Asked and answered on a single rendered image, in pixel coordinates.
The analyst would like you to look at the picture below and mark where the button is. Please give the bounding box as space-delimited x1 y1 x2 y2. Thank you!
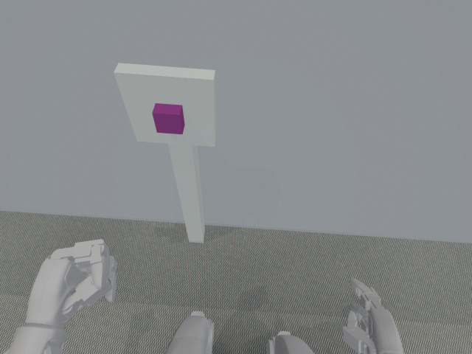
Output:
152 103 184 134

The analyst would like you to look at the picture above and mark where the robot left forearm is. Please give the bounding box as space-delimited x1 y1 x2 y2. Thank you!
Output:
3 323 68 354

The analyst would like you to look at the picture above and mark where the panel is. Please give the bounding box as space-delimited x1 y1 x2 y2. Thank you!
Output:
114 63 216 243

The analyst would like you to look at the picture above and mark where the robot thigh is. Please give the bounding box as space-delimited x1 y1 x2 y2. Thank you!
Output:
164 316 215 354
266 335 314 354

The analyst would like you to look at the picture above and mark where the robot right thigh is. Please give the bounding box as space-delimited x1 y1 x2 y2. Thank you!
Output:
266 335 314 354

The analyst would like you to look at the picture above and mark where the robot left thigh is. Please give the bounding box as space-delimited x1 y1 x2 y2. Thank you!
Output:
164 316 215 354

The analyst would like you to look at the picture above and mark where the left robot hand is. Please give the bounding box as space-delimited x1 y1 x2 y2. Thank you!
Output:
26 239 117 329

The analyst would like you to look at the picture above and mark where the right robot hand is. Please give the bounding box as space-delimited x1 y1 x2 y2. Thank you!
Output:
343 278 404 354

